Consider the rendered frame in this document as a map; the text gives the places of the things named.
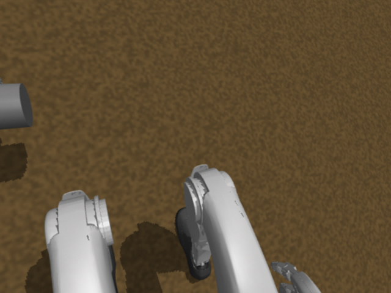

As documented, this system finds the right robot foot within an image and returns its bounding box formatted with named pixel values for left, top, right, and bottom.
left=175, top=207, right=211, bottom=280

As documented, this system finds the bottle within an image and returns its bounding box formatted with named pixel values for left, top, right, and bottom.
left=0, top=83, right=33, bottom=129

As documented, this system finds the right robot hand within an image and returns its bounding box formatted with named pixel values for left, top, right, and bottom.
left=271, top=261, right=321, bottom=293

